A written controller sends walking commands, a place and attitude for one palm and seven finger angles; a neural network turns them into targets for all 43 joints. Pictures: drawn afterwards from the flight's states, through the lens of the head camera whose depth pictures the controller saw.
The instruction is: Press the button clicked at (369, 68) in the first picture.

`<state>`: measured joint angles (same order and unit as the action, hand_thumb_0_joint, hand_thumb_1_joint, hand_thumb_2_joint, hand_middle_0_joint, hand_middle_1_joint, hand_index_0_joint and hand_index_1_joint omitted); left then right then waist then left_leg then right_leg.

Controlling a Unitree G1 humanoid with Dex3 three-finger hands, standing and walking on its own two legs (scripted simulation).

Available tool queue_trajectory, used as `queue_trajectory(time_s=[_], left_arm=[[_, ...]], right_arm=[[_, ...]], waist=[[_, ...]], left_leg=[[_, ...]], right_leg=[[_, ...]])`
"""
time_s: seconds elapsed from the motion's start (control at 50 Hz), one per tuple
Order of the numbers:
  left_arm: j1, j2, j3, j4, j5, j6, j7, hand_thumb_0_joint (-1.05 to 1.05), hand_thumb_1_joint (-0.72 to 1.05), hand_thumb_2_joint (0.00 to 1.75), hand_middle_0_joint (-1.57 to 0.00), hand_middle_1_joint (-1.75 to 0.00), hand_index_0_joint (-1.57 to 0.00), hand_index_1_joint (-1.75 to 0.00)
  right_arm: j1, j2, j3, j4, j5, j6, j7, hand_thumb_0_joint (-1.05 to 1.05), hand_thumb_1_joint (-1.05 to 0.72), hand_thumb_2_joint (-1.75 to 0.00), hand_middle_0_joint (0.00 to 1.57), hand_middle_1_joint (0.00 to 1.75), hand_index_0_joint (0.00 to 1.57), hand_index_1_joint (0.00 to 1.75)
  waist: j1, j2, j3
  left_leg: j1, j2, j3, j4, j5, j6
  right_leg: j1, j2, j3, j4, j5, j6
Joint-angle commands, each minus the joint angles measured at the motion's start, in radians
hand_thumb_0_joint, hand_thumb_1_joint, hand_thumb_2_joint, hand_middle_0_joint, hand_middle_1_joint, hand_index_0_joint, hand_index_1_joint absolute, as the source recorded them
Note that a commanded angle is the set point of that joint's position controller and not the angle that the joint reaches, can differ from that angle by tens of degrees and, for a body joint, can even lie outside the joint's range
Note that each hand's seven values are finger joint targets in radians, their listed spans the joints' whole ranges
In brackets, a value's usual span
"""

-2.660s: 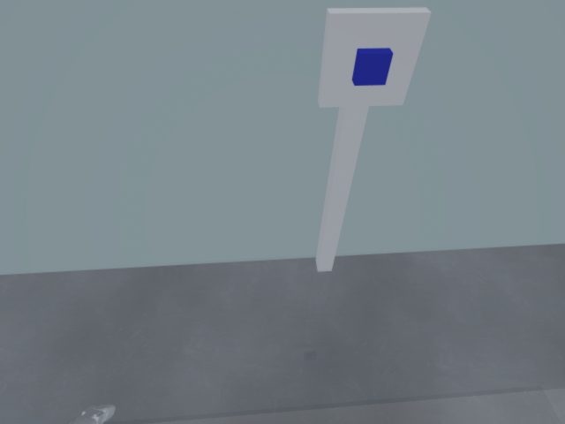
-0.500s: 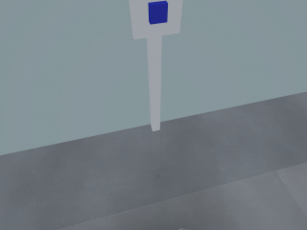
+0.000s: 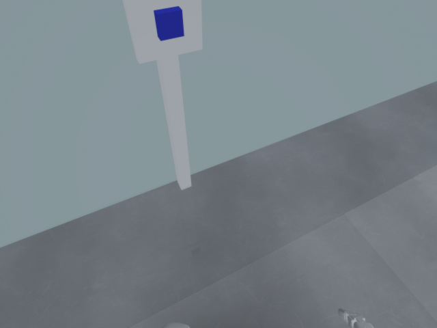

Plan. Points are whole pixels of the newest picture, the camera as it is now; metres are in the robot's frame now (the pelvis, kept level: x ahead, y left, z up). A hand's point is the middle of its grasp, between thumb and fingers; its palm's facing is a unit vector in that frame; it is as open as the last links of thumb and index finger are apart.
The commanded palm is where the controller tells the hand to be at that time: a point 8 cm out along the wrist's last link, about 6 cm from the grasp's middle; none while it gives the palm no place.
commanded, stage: walk to a spot facing it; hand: left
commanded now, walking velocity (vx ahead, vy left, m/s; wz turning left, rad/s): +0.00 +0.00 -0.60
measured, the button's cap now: (169, 23) +0.81 +0.24 +0.13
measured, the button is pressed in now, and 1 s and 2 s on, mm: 0 0 0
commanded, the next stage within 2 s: none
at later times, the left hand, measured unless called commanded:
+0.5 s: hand out of the picture +0.11 +0.24 -0.17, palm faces -0.31 -0.94 -0.16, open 7.4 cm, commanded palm none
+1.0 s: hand (161, 321) +0.15 +0.14 -0.15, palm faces -0.55 -0.80 -0.22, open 7.4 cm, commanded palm none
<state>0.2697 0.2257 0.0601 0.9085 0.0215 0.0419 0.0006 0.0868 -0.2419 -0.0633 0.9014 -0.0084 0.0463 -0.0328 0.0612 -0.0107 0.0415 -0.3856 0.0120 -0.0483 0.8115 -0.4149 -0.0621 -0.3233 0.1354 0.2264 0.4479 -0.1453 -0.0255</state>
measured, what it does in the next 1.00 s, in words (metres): steps on the spot, turning right: left foot, then right foot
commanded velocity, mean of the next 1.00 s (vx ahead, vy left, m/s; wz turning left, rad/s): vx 0.10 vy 0.00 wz -0.60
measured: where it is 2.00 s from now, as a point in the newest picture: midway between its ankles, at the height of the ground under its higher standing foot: (269, 315)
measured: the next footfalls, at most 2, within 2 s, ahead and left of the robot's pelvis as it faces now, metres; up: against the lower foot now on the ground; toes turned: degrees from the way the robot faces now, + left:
left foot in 0.08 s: +0.02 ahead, +0.13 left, +0.00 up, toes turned -5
right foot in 0.74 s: -0.08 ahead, -0.08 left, +0.00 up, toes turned -35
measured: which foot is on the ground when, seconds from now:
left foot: up 0.00-0.06, down 0.08-0.74, up 0.76-1.00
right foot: down 0.00-0.08, up 0.10-0.72, down 0.74-1.00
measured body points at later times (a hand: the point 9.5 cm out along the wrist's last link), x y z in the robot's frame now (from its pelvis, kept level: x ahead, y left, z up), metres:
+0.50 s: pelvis -0.03 +0.07 +0.01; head +0.01 +0.10 +0.45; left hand +0.12 +0.29 -0.16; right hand -0.10 -0.17 -0.12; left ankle -0.02 +0.13 -0.74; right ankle -0.11 -0.09 -0.65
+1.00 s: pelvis -0.01 +0.02 +0.00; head -0.01 +0.00 +0.45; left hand +0.18 +0.18 -0.14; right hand -0.12 -0.23 -0.14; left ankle +0.11 +0.12 -0.67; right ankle -0.11 -0.05 -0.74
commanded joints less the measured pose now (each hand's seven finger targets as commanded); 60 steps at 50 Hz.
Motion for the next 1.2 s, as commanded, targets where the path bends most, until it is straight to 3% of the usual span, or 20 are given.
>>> queue_trajectory(time_s=[0.0, 0.02, 0.04, 0.06, 0.08, 0.12, 0.2, 0.3, 0.62, 0.68, 0.7, 0.72, 0.74, 0.78, 0.86, 1.06, 1.12, 1.14, 1.16, 1.18], left_arm=[[-0.03, 0.22, 0.061, -0.088, 0.005, -0.01, 0.01, 0.0, 0.9, 0.9, -0.2, -0.3, -0.2, -0.3], [-0.043, 0.209, 0.057, -0.091, 0.001, -0.008, 0.01, 0.0, 0.9, 0.9, -0.2, -0.3, -0.2, -0.3], [-0.06, 0.176, 0.051, -0.107, -0.005, -0.008, 0.008, 0.0, 0.9, 0.9, -0.2, -0.3, -0.2, -0.3], [-0.035, 0.112, 0.042, -0.121, -0.012, -0.006, -0.006, 0.0, 0.9, 0.9, -0.2, -0.3, -0.2, -0.3], [-0.057, 0.139, 0.051, -0.12, 0.004, -0.007, -0.005, 0.0, 0.9, 0.9, -0.2, -0.3, -0.2, -0.3], [-0.002, 0.172, 0.072, -0.073, 0.016, 0.007, -0.015, 0.0, 0.9, 0.9, -0.2, -0.3, -0.2, -0.3], [0.011, 0.124, 0.056, -0.054, 0.014, 0.018, -0.036, 0.0, 0.9, 0.9, -0.2, -0.3, -0.2, -0.3], [-0.06, 0.103, 0.047, -0.064, 0.006, 0.024, -0.033, 0.0, 0.9, 0.9, -0.2, -0.3, -0.2, -0.3], [-0.164, 0.04, 0.028, -0.084, 0.003, 0.009, -0.026, 0.0, 0.9, 0.9, -0.2, -0.3, -0.2, -0.3], [-0.062, 0.089, 0.038, -0.057, 0.004, -0.017, -0.014, 0.0, 0.9, 0.9, -0.2, -0.3, -0.2, -0.3], [0.007, 0.192, 0.055, -0.037, 0.013, -0.032, -0.002, 0.0, 0.9, 0.9, -0.2, -0.3, -0.2, -0.3], [0.061, 0.263, 0.069, -0.023, -0.002, -0.031, 0.009, 0.0, 0.9, 0.9, -0.2, -0.3, -0.2, -0.3], [0.066, 0.252, 0.071, -0.023, -0.011, -0.023, 0.019, 0.0, 0.9, 0.9, -0.2, -0.3, -0.2, -0.3], [-0.008, 0.21, 0.067, -0.041, -0.007, -0.03, 0.019, 0.0, 0.9, 0.9, -0.2, -0.3, -0.2, -0.3], [-0.024, 0.152, 0.043, -0.035, -0.007, -0.068, 0.005, 0.0, 0.9, 0.9, -0.2, -0.3, -0.2, -0.3], [0.079, 0.168, 0.048, -0.002, 0.007, -0.086, -0.001, 0.0, 0.9, 0.9, -0.2, -0.3, -0.2, -0.3], [0.03, 0.17, 0.056, -0.003, 0.005, -0.082, 0.002, 0.0, 0.9, 0.9, -0.2, -0.3, -0.2, -0.3], [0.011, 0.144, 0.054, -0.011, 0.0, -0.081, -0.002, 0.0, 0.9, 0.9, -0.2, -0.3, -0.2, -0.3], [0.042, 0.077, 0.044, -0.024, -0.014, -0.076, -0.014, 0.0, 0.9, 0.9, -0.2, -0.3, -0.2, -0.3], [0.063, 0.048, 0.035, -0.038, -0.011, -0.079, -0.021, 0.0, 0.9, 0.9, -0.2, -0.3, -0.2, -0.3]], right_arm=[[0.092, -0.083, -0.016, -0.068, 0.012, -0.044, -0.007, 0.0, -0.9, -0.9, 0.2, 0.3, 0.2, 0.3], [0.131, -0.092, -0.017, -0.057, 0.014, -0.051, -0.011, 0.0, -0.9, -0.9, 0.2, 0.3, 0.2, 0.3], [0.189, -0.132, -0.022, -0.049, 0.012, -0.064, -0.019, 0.0, -0.9, -0.9, 0.2, 0.3, 0.2, 0.3], [0.167, -0.224, -0.038, -0.066, -0.001, -0.068, -0.018, 0.0, -0.9, -0.9, 0.2, 0.3, 0.2, 0.3], [0.131, -0.249, -0.04, -0.083, -0.002, -0.056, -0.015, 0.0, -0.9, -0.9, 0.2, 0.3, 0.2, 0.3], [0.003, -0.145, -0.008, -0.111, -0.007, -0.059, -0.018, 0.0, -0.9, -0.9, 0.2, 0.3, 0.2, 0.3], [0.054, -0.114, 0.001, -0.098, -0.01, -0.068, -0.015, 0.0, -0.9, -0.9, 0.2, 0.3, 0.2, 0.3], [0.213, -0.114, -0.005, -0.044, -0.006, -0.073, -0.018, 0.0, -0.9, -0.9, 0.2, 0.3, 0.2, 0.3], [0.28, -0.144, -0.046, 0.047, -0.019, -0.061, 0.002, 0.0, -0.9, -0.9, 0.2, 0.3, 0.2, 0.3], [0.289, -0.132, -0.04, 0.049, -0.009, -0.056, 0.013, 0.0, -0.9, -0.9, 0.2, 0.3, 0.2, 0.3], [0.293, -0.076, -0.025, 0.018, -0.003, -0.049, 0.021, 0.0, -0.9, -0.9, 0.2, 0.3, 0.2, 0.3], [0.213, -0.04, -0.009, -0.037, -0.014, -0.039, 0.022, 0.0, -0.9, -0.9, 0.2, 0.3, 0.2, 0.3], [0.181, -0.068, -0.014, -0.046, -0.013, -0.028, 0.016, 0.0, -0.9, -0.9, 0.2, 0.3, 0.2, 0.3], [0.103, -0.07, -0.017, -0.059, -0.017, -0.027, 0.031, 0.0, -0.9, -0.9, 0.2, 0.3, 0.2, 0.3], [0.151, -0.068, -0.029, -0.02, -0.027, -0.04, 0.043, 0.0, -0.9, -0.9, 0.2, 0.3, 0.2, 0.3], [-0.017, -0.042, -0.019, -0.115, -0.013, -0.079, 0.053, 0.0, -0.9, -0.9, 0.2, 0.3, 0.2, 0.3], [0.1, -0.058, -0.024, -0.088, -0.007, -0.097, 0.04, 0.0, -0.9, -0.9, 0.2, 0.3, 0.2, 0.3], [0.237, -0.104, -0.031, -0.044, -0.008, -0.106, 0.024, 0.0, -0.9, -0.9, 0.2, 0.3, 0.2, 0.3], [0.367, -0.22, -0.054, -0.007, -0.022, -0.113, 0.011, 0.0, -0.9, -0.9, 0.2, 0.3, 0.2, 0.3], [0.432, -0.275, -0.058, 0.002, -0.022, -0.11, 0.011, 0.0, -0.9, -0.9, 0.2, 0.3, 0.2, 0.3]], waist=[[-0.057, -0.161, -0.135], [-0.075, -0.146, -0.15], [-0.11, -0.046, -0.175], [-0.094, 0.251, -0.15], [-0.087, 0.253, -0.086], [-0.018, 0.173, -0.033], [-0.022, 0.147, 0.001], [-0.074, 0.148, 0.006], [-0.111, 0.195, -0.075], [-0.051, 0.082, -0.143], [-0.02, -0.187, -0.174], [0.01, -0.298, -0.147], [0.019, -0.201, -0.132], [0.001, -0.202, -0.014], [-0.056, -0.122, 0.028], [-0.013, -0.16, 0.041], [-0.079, -0.129, -0.006], [-0.138, -0.033, -0.071], [-0.183, 0.242, -0.187], [-0.182, 0.384, -0.196]], left_leg=[[0.132, -0.037, 0.02, -0.249, 0.058, 0.032], [0.26, -0.033, 0.021, -0.368, 0.135, 0.038], [0.41, 0.069, -0.063, -0.475, 0.147, 0.068], [0.485, 0.331, -0.334, -0.585, 0.135, 0.128], [0.333, 0.469, -0.395, -0.58, 0.224, 0.197], [0.148, 0.367, -0.247, -0.577, 0.252, 0.204], [0.199, 0.225, -0.006, -0.534, 0.325, 0.165], [0.314, 0.28, 0.002, -0.527, 0.426, 0.169], [0.327, 0.401, 0.183, -0.407, 0.533, 0.182], [0.21, 0.362, 0.298, -0.167, 0.485, 0.069], [-0.046, 0.261, 0.335, 0.039, 0.095, 0.007], [-0.245, 0.142, 0.254, 0.243, -0.237, -0.027], [-0.273, 0.156, 0.141, 0.312, -0.205, -0.008], [-0.353, 0.159, 0.101, 0.345, -0.068, -0.008], [-0.258, 0.146, 0.111, 0.273, 0.109, -0.033], [-0.139, 0.071, 0.11, -0.062, 0.099, -0.016], [0.161, 0.038, 0.121, -0.278, 0.151, 0.0], [0.375, 0.054, 0.109, -0.373, 0.168, 0.004], [0.593, 0.301, -0.155, -0.458, -0.008, 0.055], [0.606, 0.506, -0.416, -0.579, -0.118, 0.12]], right_leg=[[0.079, -0.245, 0.31, -0.082, 0.182, -0.108], [0.0, -0.207, 0.287, -0.043, 0.145, -0.068], [-0.128, -0.132, 0.202, 0.059, 0.019, -0.022], [-0.332, 0.008, 0.009, 0.283, -0.296, 0.036], [-0.343, -0.039, -0.098, 0.508, -0.416, 0.077], [-0.265, -0.087, -0.093, 0.731, -0.298, 0.097], [-0.294, -0.112, -0.168, 0.846, -0.17, 0.111], [-0.332, -0.154, -0.177, 0.766, -0.165, 0.126], [-0.077, -0.18, -0.308, 0.271, -0.272, 0.058], [0.199, -0.199, -0.292, -0.037, -0.011, 0.016], [0.4, -0.405, -0.011, -0.106, 0.127, -0.065], [0.382, -0.551, 0.224, -0.126, 0.307, -0.156], [0.352, -0.542, 0.163, -0.156, 0.073, -0.198], [0.28, -0.451, 0.161, -0.237, -0.238, -0.161], [0.182, -0.345, -0.001, -0.216, -0.046, -0.122], [0.156, -0.334, 0.119, -0.194, -0.093, -0.152], [0.037, -0.297, 0.106, -0.071, -0.06, -0.112], [-0.042, -0.222, 0.044, 0.09, -0.033, -0.075], [-0.207, -0.096, -0.082, 0.382, -0.228, -0.022], [-0.364, -0.058, -0.186, 0.645, -0.444, 0.021]])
